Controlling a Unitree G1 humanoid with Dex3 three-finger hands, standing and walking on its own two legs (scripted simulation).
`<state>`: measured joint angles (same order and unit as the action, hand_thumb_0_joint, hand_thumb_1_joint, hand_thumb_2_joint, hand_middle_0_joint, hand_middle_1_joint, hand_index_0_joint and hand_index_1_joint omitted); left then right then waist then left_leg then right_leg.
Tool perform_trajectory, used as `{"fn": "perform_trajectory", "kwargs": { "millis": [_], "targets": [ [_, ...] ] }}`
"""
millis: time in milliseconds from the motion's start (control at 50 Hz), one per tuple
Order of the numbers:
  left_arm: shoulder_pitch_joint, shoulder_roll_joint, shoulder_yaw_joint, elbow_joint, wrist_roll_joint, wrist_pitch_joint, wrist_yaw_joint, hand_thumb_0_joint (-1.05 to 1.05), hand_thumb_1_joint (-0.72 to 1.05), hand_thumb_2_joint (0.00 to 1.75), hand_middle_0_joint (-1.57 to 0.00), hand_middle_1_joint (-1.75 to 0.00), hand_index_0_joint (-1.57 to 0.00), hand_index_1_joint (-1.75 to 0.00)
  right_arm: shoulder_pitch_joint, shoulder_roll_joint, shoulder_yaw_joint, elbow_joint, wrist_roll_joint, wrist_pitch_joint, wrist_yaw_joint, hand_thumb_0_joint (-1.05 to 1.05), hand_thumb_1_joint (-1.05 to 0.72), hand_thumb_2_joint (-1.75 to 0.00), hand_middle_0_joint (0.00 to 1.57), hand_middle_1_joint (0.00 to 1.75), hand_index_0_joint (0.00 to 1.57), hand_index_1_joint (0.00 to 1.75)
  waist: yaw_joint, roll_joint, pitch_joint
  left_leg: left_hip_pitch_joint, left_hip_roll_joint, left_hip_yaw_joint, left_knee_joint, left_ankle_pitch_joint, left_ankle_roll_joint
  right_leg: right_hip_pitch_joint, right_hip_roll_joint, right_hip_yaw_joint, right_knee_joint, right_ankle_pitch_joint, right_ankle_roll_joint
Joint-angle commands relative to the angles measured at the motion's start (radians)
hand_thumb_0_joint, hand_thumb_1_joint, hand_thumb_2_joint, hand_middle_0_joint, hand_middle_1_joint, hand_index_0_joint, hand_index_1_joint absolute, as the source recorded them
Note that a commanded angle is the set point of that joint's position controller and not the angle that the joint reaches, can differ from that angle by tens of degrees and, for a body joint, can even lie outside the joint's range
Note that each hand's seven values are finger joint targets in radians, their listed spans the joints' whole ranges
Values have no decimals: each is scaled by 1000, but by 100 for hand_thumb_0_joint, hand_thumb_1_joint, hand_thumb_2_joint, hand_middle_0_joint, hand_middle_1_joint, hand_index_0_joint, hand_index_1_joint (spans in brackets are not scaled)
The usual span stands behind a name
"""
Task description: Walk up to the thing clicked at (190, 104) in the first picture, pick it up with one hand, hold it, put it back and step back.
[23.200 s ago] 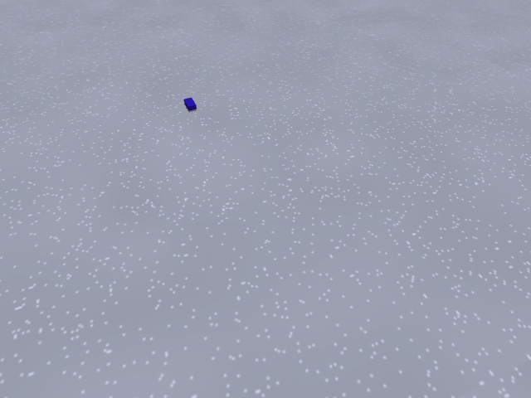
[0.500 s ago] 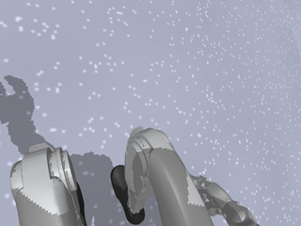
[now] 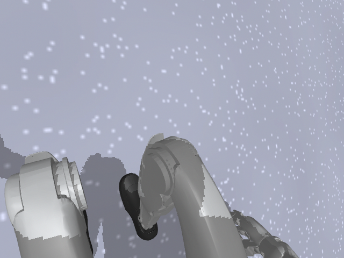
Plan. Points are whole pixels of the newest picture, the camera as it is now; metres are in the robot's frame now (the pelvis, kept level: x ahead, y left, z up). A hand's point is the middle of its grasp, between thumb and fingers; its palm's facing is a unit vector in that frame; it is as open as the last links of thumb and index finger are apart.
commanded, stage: rest palm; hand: left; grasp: from above
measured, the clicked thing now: out of the picture +0.45 +0.39 -0.31
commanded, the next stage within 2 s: none
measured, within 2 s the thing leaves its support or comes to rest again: neither
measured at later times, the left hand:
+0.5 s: hand out of the picture +0.44 +0.40 -0.25, palm faces -0.45 -0.11 -0.89, open 13.6 cm
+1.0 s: hand out of the picture +0.41 +0.37 -0.26, palm faces -0.44 -0.11 -0.89, open 13.8 cm
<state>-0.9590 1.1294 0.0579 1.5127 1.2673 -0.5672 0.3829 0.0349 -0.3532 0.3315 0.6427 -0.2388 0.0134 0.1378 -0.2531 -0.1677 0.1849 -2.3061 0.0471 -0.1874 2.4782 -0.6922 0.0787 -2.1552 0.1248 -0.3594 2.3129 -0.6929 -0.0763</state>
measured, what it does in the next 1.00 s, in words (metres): stands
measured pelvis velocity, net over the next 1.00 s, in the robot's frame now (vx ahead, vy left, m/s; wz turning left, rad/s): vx -0.01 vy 0.01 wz -0.05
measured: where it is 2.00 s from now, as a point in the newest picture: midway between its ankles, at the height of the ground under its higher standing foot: (111, 227)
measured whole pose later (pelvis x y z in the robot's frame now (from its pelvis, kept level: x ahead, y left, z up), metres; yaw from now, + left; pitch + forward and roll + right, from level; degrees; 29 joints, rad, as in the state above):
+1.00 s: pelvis -0.01 +0.01 +0.00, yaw -3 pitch +26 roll -17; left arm -0.97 1.14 0.06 1.60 1.37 -0.45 0.59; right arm 0.01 -0.35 0.37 0.60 -0.25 -0.08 0.15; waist -0.30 -0.19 0.18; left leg -2.32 0.07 -0.21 2.50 -0.68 0.10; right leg -2.17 0.15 -0.37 2.30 -0.66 -0.05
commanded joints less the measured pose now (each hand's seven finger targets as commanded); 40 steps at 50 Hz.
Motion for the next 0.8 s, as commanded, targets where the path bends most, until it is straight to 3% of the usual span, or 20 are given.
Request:
{"fn": "perform_trajectory", "kwargs": {
  "millis": [0,40,100,140,200,220,280,320,400,440,500,540,580,600,620,640,680,700,740,780],
  "targets": [
    [-221,170,-10,-65,66,-28,167,0,-39,87,-16,-88,-17,-88,158,-277,-61,28,-15,-10,-1,0,-90,-90,20,30,20,30,-71,520,-666,561,30,-45,-218,249,-37,247,57,84,-222,230,40],
    [-216,188,11,-29,93,1,240,0,-39,87,-15,-90,-15,-89,153,-292,-78,33,-18,-25,0,0,-90,-90,20,30,20,30,-77,526,-670,592,37,-72,-237,239,-50,184,53,68,-196,212,35],
    [-229,148,-27,1,133,69,305,0,-43,91,-12,-91,-12,-90,141,-294,-93,32,-20,-60,8,0,-90,-90,20,30,20,30,-90,548,-658,612,47,-109,-268,231,-73,111,44,61,-163,218,36],
    [-282,161,-24,-12,156,118,342,0,-45,92,-12,-91,-12,-91,140,-295,-103,30,-16,-87,10,0,-90,-90,20,30,20,30,-85,591,-686,627,48,-112,-280,221,-84,90,40,68,-151,225,34],
    [-319,180,-9,-15,147,203,372,0,-44,91,-13,-88,-13,-88,133,-293,-107,25,0,-122,20,0,-90,-90,20,30,20,30,-72,643,-692,599,50,-109,-292,220,-92,77,35,80,-138,243,33],
    [-326,175,-21,9,155,233,370,0,-44,90,-12,-90,-12,-90,136,-297,-113,20,6,-133,21,0,-90,-90,20,30,20,30,-79,652,-666,585,49,-108,-297,201,-94,52,29,86,-129,234,31],
    [-392,171,-29,5,130,308,326,0,-42,88,-13,-91,-14,-90,143,-300,-123,2,30,-160,29,0,-90,-90,20,30,20,30,-99,705,-665,589,47,-95,-287,185,-92,28,23,94,-119,233,30],
    [-416,215,18,17,108,340,286,0,-40,85,-14,-91,-15,-90,155,-313,-133,-22,42,-171,28,0,-91,-90,20,30,20,30,-97,698,-677,586,43,-102,-289,173,-89,27,8,94,-118,222,32],
    [-341,173,34,81,47,372,167,0,-38,84,-16,-91,-17,-89,191,-295,-128,-28,52,-176,29,0,-91,-90,20,30,20,30,-118,625,-626,532,39,-108,-290,109,-77,43,7,91,-146,165,35],
    [-312,148,14,65,10,373,93,0,-39,84,-16,-93,-17,-91,197,-288,-118,-35,61,-175,29,0,-91,-90,20,30,20,30,-124,601,-618,510,34,-90,-281,121,-68,90,9,99,-164,179,36],
    [-275,134,-35,18,-25,355,-3,0,-39,83,-18,-92,-19,-91,205,-309,-117,-51,67,-167,20,0,-92,-91,20,30,20,30,-127,566,-654,523,29,-57,-244,232,-58,180,18,106,-192,265,41],
    [-309,215,-18,-102,-41,312,-38,0,-35,80,-21,-89,-22,-88,231,-308,-97,-53,66,-150,15,0,-92,-91,20,30,20,30,-109,568,-718,563,29,-50,-221,324,-56,263,23,107,-205,327,39],
    [-280,284,40,-148,-60,255,-51,0,-32,77,-24,-85,-25,-84,248,-337,-95,-67,60,-126,3,0,-92,-91,20,30,20,30,-93,562,-755,580,28,-55,-192,406,-62,331,23,98,-212,384,33],
    [-250,296,62,-150,-68,224,-52,0,-31,76,-25,-84,-26,-83,250,-341,-86,-71,55,-114,1,0,-92,-91,20,30,20,30,-84,543,-757,572,25,-44,-177,425,-57,362,26,100,-218,403,33],
    [-231,248,27,-127,-67,194,-60,0,-33,78,-24,-84,-24,-83,246,-319,-62,-83,51,-107,3,0,-92,-91,20,30,20,30,-103,519,-737,556,25,-38,-163,429,-53,378,28,102,-219,410,33],
    [-233,276,65,-162,-76,156,-48,0,-34,79,-22,-85,-22,-84,250,-323,-59,-70,43,-94,-2,0,-91,-91,20,30,20,30,-98,512,-754,554,28,-36,-163,430,-49,415,36,96,-228,412,36],
    [-192,327,96,-129,-65,106,-19,0,-38,83,-17,-89,-17,-88,240,-304,-39,-76,34,-79,-8,0,-91,-90,20,30,20,30,-77,522,-762,568,31,-27,-165,411,-38,431,45,104,-237,393,42],
    [-248,366,116,-196,-60,75,7,0,-41,86,-15,-89,-15,-89,237,-310,-39,-75,25,-71,-10,0,-91,-90,20,30,20,30,-62,551,-791,574,31,-23,-166,402,-38,453,45,106,-243,391,43],
    [-205,392,121,-131,-18,50,58,0,-44,89,-12,-93,-12,-92,217,-294,-25,-71,10,-61,-6,0,-91,-90,20,30,20,30,-42,572,-750,567,36,-14,-170,361,-35,424,54,113,-235,352,40],
    [-210,398,128,-120,15,40,118,0,-45,90,-10,-93,-10,-93,193,-299,-20,-66,3,-61,-4,0,-90,-90,20,30,20,30,-53,582,-720,553,43,-17,-181,339,-35,397,60,104,-230,333,44]
  ]
}}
